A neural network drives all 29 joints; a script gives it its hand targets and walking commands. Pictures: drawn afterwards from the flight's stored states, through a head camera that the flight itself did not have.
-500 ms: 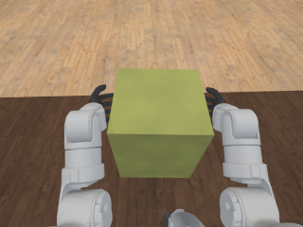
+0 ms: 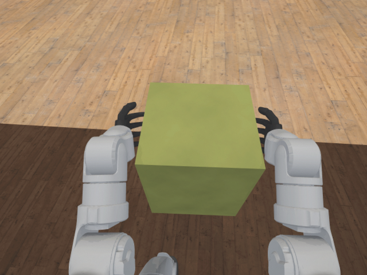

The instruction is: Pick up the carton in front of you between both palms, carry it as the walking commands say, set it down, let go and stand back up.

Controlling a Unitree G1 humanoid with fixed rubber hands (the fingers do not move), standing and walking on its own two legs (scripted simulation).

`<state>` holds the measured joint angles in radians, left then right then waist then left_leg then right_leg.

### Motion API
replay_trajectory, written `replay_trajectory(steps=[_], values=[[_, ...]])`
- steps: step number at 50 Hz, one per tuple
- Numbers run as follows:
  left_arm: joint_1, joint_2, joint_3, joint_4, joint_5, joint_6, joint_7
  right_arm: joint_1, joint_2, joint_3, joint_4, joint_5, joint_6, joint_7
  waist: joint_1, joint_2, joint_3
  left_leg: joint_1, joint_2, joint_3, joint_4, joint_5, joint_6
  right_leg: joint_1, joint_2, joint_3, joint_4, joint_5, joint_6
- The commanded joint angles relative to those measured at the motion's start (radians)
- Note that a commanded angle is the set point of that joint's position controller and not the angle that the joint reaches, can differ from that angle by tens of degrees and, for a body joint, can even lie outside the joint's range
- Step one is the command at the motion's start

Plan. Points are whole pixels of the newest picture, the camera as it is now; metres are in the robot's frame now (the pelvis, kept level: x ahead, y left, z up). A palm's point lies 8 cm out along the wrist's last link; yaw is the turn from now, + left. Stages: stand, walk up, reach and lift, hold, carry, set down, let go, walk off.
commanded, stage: carry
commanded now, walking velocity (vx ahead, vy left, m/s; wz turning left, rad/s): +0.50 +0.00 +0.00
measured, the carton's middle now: (196, 154) +0.37 +0.02 +0.04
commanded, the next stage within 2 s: none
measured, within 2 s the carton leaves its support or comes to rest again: neither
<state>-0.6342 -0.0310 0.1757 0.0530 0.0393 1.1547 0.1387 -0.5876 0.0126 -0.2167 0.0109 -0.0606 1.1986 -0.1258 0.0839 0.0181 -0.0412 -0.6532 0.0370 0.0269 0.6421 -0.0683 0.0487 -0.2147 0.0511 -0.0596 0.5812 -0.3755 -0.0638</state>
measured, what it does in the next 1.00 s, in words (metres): goes down: left foot, then right foot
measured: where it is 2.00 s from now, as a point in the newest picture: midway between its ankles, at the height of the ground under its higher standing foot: (184, 134)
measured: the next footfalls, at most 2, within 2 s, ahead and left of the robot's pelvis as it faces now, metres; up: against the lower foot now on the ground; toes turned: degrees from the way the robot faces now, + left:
left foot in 0.06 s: +0.22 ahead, +0.10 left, -0.02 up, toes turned +3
right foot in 0.62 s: +0.52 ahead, -0.05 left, -0.05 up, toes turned -2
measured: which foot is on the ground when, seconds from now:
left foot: up 0.00-0.04, down 0.06-0.62, up 0.64-1.00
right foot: down 0.00-0.06, up 0.08-0.60, down 0.62-1.00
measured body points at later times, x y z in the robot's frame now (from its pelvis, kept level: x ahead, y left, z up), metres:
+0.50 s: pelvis +0.27 +0.04 -0.02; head +0.31 +0.05 +0.43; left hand +0.66 +0.17 +0.10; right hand +0.64 -0.13 +0.09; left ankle +0.18 +0.09 -0.74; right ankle +0.42 -0.10 -0.71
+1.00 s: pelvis +0.56 +0.04 -0.04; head +0.60 +0.03 +0.40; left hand +0.92 +0.21 +0.06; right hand +0.94 -0.10 +0.05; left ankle +0.70 +0.17 -0.74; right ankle +0.49 -0.05 -0.77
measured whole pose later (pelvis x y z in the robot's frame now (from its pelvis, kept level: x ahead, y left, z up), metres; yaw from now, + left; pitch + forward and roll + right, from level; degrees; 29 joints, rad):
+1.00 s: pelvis +0.56 +0.04 -0.04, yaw +0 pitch +5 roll -1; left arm -0.63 -0.04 0.19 0.06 0.04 1.15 0.14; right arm -0.61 0.00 -0.22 0.04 -0.06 1.20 -0.13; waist 0.08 0.02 -0.03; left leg -0.69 0.05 0.01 0.73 -0.11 0.04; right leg -0.26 0.04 -0.05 0.57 -0.32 -0.06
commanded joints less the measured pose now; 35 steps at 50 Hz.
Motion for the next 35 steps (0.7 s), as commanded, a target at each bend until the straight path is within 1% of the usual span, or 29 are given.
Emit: replay_trajectory(steps=[1,2,3,4,5,6,7,9,10,11,13,14,16,17,20,22,23,24,25,26,27,28,29,30,31,32,33,34,35], values=[[-0.627,-1.017,-0.673,-0.042,-0.447,0.017,-0.254,-0.685,0.956,0.648,-0.044,0.353,-0.02,0.19,-0.002,-0.142,-0.376,0.16,-0.059,0.072,-0.209,0.118,0.029,0.256,-0.17,0.142,0.056,0.733,-0.086],[-0.596,-1.025,-0.66,0.005,-0.444,0.021,-0.257,-0.662,0.931,0.62,-0.022,0.341,-0.014,0.19,-0.051,-0.104,-0.425,0.342,-0.074,0.113,-0.279,0.205,0.039,0.204,-0.14,0.076,0.162,0.729,-0.053],[-0.6,-1.019,-0.635,0.009,-0.441,0.022,-0.259,-0.639,0.927,0.615,0.007,0.339,-0.008,0.192,-0.076,-0.076,-0.468,0.544,-0.04,0.101,-0.222,0.204,0.044,0.071,-0.129,0.046,0.284,0.602,-0.023],[-0.637,-1.013,-0.634,0.033,-0.435,0.028,-0.259,-0.628,0.917,0.57,0.063,0.328,-0.002,0.195,-0.092,0.078,-0.541,0.799,0.166,-0.15,-0.084,0.403,0.079,-0.168,-0.086,0.046,0.471,0.205,0.019],[-0.677,-1.04,-0.638,0.035,-0.435,0.041,-0.261,-0.677,0.891,0.571,0.049,0.322,-0.012,0.198,-0.144,0.296,-0.585,1.002,0.345,-0.515,-0.121,0.32,0.251,-0.474,0.056,0.02,0.729,-0.22,0.049],[-0.7,-1.019,-0.604,0.031,-0.425,0.045,-0.254,-0.698,0.916,0.579,0.052,0.349,-0.01,0.203,-0.162,0.234,-0.554,0.978,0.333,-0.604,-0.162,0.118,0.289,-0.592,0.023,0.082,0.814,-0.232,0.03],[-0.742,-1.045,-0.611,0.029,-0.43,0.047,-0.249,-0.726,0.954,0.577,0.03,0.366,-0.012,0.211,-0.164,0.142,-0.512,0.881,0.291,-0.556,-0.199,0.012,0.255,-0.594,-0.014,0.088,0.82,-0.178,0.019],[-0.732,-1.121,-0.6,0.053,-0.425,0.044,-0.244,-0.868,1.057,0.611,-0.038,0.429,-0.02,0.226,-0.128,0.049,-0.465,0.741,0.251,-0.44,-0.228,0.062,0.19,-0.553,-0.078,0.096,0.707,-0.063,0.027],[-0.741,-1.135,-0.59,0.016,-0.416,0.035,-0.241,-0.917,1.089,0.624,-0.076,0.458,-0.025,0.235,-0.116,0.067,-0.465,0.689,0.237,-0.387,-0.236,0.079,0.193,-0.525,-0.083,0.089,0.668,-0.053,0.033],[-0.777,-1.123,-0.591,-0.016,-0.407,0.027,-0.231,-0.934,1.133,0.65,-0.058,0.485,-0.025,0.241,-0.117,0.065,-0.472,0.693,0.221,-0.381,-0.239,0.093,0.183,-0.513,-0.09,0.089,0.617,-0.046,0.038],[-0.726,-1.116,-0.588,-0.01,-0.363,0.018,-0.213,-0.962,1.13,0.658,-0.097,0.508,-0.032,0.251,-0.115,0.073,-0.475,0.69,0.214,-0.32,-0.245,0.112,0.187,-0.531,-0.094,0.073,0.57,0.008,0.047],[-0.671,-1.114,-0.582,0.005,-0.355,0.02,-0.208,-0.928,1.114,0.662,-0.102,0.5,-0.033,0.245,-0.121,0.066,-0.479,0.702,0.216,-0.325,-0.246,0.119,0.195,-0.551,-0.098,0.073,0.536,0.026,0.052],[-0.681,-1.099,-0.586,-0.029,-0.348,0.015,-0.199,-0.906,1.12,0.667,-0.092,0.512,-0.032,0.245,-0.138,0.064,-0.471,0.801,0.21,-0.29,-0.194,0.345,0.186,-0.642,-0.1,0.06,0.469,0.082,0.053],[-0.681,-1.09,-0.604,-0.053,-0.345,0.015,-0.197,-0.89,1.113,0.669,-0.119,0.51,-0.038,0.25,-0.142,0.068,-0.473,0.805,0.218,-0.275,-0.189,0.397,0.173,-0.645,-0.104,0.066,0.452,0.125,0.05],[-0.677,-1.059,-0.627,-0.073,-0.332,0.019,-0.194,-0.874,1.076,0.676,-0.117,0.505,-0.037,0.255,-0.158,0.081,-0.435,0.793,0.167,-0.194,-0.185,0.443,0.163,-0.615,-0.09,0.037,0.32,0.26,0.035],[-0.644,-1.041,-0.618,-0.067,-0.312,0.021,-0.195,-0.867,1.084,0.685,-0.096,0.512,-0.029,0.256,-0.17,0.072,-0.414,0.811,0.123,-0.149,-0.168,0.48,0.147,-0.596,-0.068,0.019,0.218,0.333,0.022],[-0.669,-1.05,-0.618,-0.038,-0.315,0.033,-0.199,-0.848,1.084,0.673,-0.047,0.488,-0.022,0.256,-0.167,0.093,-0.389,0.802,0.113,-0.139,-0.154,0.5,0.139,-0.567,-0.07,0.015,0.149,0.37,0.014],[-0.607,-1.029,-0.609,0.006,-0.315,0.037,-0.205,-0.787,1.063,0.677,-0.028,0.483,-0.026,0.256,-0.188,0.073,-0.377,0.848,0.086,-0.132,-0.136,0.499,0.135,-0.575,-0.033,-0.025,0.075,0.391,0.014],[-0.606,-1.018,-0.607,0.003,-0.301,0.033,-0.206,-0.761,1.093,0.669,0.013,0.482,-0.022,0.262,-0.197,0.078,-0.371,0.837,0.082,-0.118,-0.134,0.499,0.12,-0.525,-0.034,-0.027,-0.003,0.455,0.005],[-0.635,-1.035,-0.609,-0.004,-0.315,0.037,-0.212,-0.763,1.099,0.666,0.033,0.479,-0.027,0.267,-0.186,0.104,-0.364,0.804,0.09,-0.112,-0.121,0.471,0.111,-0.45,-0.038,-0.02,-0.059,0.492,-0.007],[-0.595,-1.026,-0.598,0.05,-0.307,0.036,-0.219,-0.797,1.08,0.676,0.023,0.481,-0.036,0.265,-0.179,0.101,-0.343,0.767,0.077,-0.088,-0.089,0.479,0.101,-0.378,-0.01,-0.058,-0.114,0.506,-0.009],[-0.61,-1.022,-0.58,0.062,-0.302,0.034,-0.226,-0.785,1.08,0.666,0.043,0.466,-0.042,0.267,-0.154,0.113,-0.366,0.747,0.087,-0.08,-0.027,0.505,0.08,-0.27,-0.015,-0.048,-0.139,0.511,-0.027],[-0.602,-1.026,-0.566,0.072,-0.303,0.03,-0.232,-0.81,1.098,0.672,0.046,0.476,-0.045,0.269,-0.103,0.095,-0.397,0.683,0.076,-0.043,0.082,0.534,0.06,-0.109,-0.013,-0.066,-0.187,0.525,-0.039],[-0.587,-1.014,-0.557,0.107,-0.297,0.031,-0.235,-0.785,1.092,0.667,0.088,0.467,-0.045,0.271,-0.067,0.057,-0.45,0.577,0.049,0.002,0.231,0.409,0.029,0.084,-0.04,-0.048,-0.164,0.534,-0.032],[-0.571,-1.0,-0.548,0.092,-0.298,0.018,-0.241,-0.821,1.102,0.665,0.083,0.476,-0.047,0.266,-0.073,-0.067,-0.504,0.34,0.011,0.022,0.427,-0.025,0.01,0.317,-0.202,0.143,-0.03,0.76,-0.054],[-0.585,-0.963,-0.522,0.131,-0.288,0.022,-0.241,-0.791,1.122,0.643,0.119,0.469,-0.041,0.264,-0.058,-0.285,-0.577,0.036,-0.126,-0.007,0.675,-0.55,-0.039,0.546,-0.441,0.543,-0.009,0.713,-0.217],[-0.556,-0.995,-0.521,0.144,-0.308,0.019,-0.244,-0.8,1.096,0.644,0.083,0.462,-0.045,0.257,-0.016,-0.245,-0.576,-0.11,-0.122,-0.059,0.758,-0.54,-0.021,0.573,-0.434,0.688,-0.08,0.439,-0.279],[-0.58,-1.032,-0.525,0.137,-0.324,0.014,-0.249,-0.834,1.108,0.631,0.085,0.456,-0.044,0.249,-0.011,-0.197,-0.518,-0.158,-0.083,-0.06,0.761,-0.494,-0.003,0.494,-0.384,0.621,-0.119,0.303,-0.239],[-0.631,-1.091,-0.548,0.098,-0.361,0.005,-0.259,-0.895,1.127,0.635,0.024,0.468,-0.054,0.247,-0.005,-0.146,-0.474,-0.164,-0.068,-0.056,0.719,-0.46,0.005,0.425,-0.35,0.562,-0.132,0.33,-0.228]])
